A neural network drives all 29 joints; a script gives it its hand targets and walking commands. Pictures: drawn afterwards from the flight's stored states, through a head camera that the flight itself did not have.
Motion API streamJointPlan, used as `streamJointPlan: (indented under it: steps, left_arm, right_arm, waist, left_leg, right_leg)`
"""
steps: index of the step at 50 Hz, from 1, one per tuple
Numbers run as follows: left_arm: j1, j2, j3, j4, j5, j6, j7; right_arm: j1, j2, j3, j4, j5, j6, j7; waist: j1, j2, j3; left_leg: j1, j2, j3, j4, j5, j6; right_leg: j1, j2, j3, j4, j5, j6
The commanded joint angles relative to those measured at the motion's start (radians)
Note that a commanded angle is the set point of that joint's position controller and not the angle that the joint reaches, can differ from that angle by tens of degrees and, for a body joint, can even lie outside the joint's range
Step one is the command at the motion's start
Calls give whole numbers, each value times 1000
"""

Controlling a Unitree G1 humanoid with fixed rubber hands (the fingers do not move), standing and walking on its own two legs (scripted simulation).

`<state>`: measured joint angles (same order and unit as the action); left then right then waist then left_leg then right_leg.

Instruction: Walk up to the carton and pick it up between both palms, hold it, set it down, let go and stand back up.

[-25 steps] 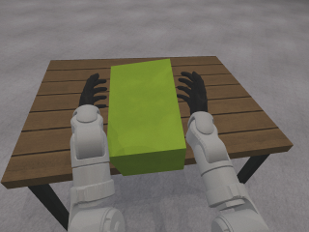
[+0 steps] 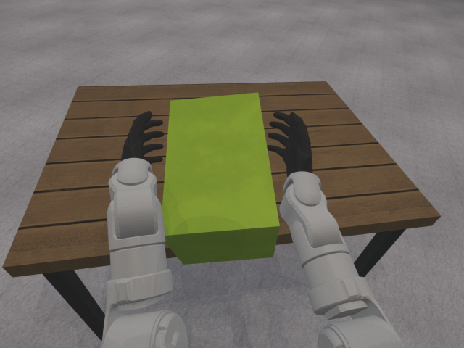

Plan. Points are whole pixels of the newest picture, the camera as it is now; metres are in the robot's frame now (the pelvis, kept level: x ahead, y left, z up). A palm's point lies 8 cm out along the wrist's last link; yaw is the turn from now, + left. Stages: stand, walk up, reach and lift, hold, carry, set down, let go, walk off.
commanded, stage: hold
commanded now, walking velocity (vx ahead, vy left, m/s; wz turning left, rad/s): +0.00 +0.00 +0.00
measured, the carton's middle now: (221, 177) +0.39 +0.01 +0.10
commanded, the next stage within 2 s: none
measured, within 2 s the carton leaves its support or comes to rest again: neither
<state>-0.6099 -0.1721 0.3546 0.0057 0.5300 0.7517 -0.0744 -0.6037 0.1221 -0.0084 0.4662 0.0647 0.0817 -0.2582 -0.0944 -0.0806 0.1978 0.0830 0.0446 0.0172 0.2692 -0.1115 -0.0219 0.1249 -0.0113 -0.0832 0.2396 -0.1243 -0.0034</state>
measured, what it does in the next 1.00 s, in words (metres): stands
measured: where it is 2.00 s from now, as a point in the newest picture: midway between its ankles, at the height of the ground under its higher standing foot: outside the picture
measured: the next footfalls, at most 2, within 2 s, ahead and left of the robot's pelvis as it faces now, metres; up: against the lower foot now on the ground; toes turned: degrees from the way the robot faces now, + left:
none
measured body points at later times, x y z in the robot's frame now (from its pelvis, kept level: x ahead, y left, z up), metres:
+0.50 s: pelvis +0.01 +0.00 +0.00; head -0.02 +0.03 +0.45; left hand +0.37 +0.14 +0.17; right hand +0.37 -0.11 +0.17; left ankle +0.04 +0.14 -0.75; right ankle +0.03 -0.11 -0.75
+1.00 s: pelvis +0.00 +0.00 +0.00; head -0.02 +0.03 +0.45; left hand +0.37 +0.14 +0.17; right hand +0.37 -0.11 +0.17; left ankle +0.04 +0.14 -0.75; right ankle +0.03 -0.11 -0.75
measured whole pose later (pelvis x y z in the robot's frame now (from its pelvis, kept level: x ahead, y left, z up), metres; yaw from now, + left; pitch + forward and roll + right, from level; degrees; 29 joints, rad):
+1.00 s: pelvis +0.00 +0.00 +0.00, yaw +0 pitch -14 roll -1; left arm -0.59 -0.17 0.35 -0.02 0.53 0.76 -0.08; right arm -0.59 0.12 0.01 0.46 0.08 0.09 -0.27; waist -0.10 -0.08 0.20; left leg 0.10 0.04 0.02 0.28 -0.12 -0.02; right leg 0.15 -0.01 -0.09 0.23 -0.13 0.00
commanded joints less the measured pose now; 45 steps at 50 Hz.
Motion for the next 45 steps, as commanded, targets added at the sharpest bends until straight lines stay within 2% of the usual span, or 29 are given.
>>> streamJointPlan:
  steps: [1,16,34,45]
  left_arm:
    - [-499,-342,-400,-58,-141,-67,-137]
    - [-461,-350,-444,-103,-148,-62,-137]
    - [-472,-343,-415,-81,-143,-54,-141]
    - [-475,-341,-416,-83,-145,-59,-144]
  right_arm:
    - [-562,346,312,-153,26,-27,121]
    - [-535,323,336,-186,50,-30,115]
    - [-550,334,326,-181,39,-20,117]
    - [-548,339,332,-181,41,-22,111]
  waist:
    - [-3,62,-365]
    - [-24,85,-362]
    - [-9,65,-351]
    - [-13,66,-359]
  left_leg:
    - [101,-62,91,-16,86,44]
    - [132,-54,81,15,205,14]
    - [107,-59,90,-9,122,34]
    - [115,-60,87,-1,136,32]
  right_leg:
    - [18,38,-72,-35,65,26]
    - [34,50,-83,-28,120,19]
    - [30,43,-75,-35,85,22]
    - [34,41,-76,-33,113,26]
